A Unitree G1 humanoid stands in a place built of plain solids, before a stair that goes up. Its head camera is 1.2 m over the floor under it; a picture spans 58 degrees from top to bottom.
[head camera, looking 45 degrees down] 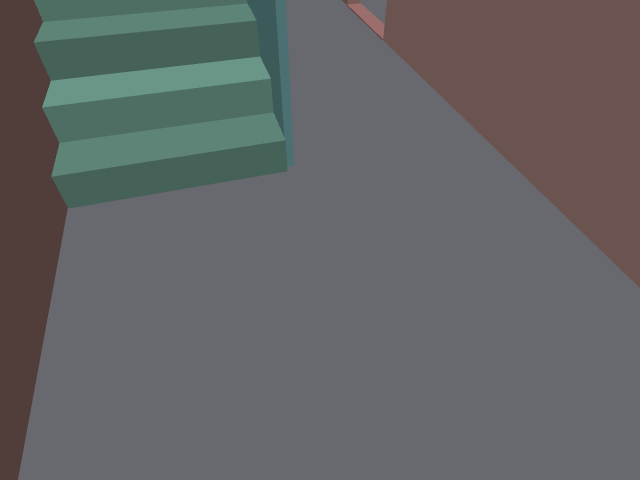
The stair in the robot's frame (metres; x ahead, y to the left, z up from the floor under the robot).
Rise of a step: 0.17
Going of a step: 0.26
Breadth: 0.95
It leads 16 degrees to the left of straight ahead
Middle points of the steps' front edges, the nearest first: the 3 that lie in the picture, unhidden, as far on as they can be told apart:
1.52 0.61 0.17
1.77 0.68 0.33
2.01 0.75 0.50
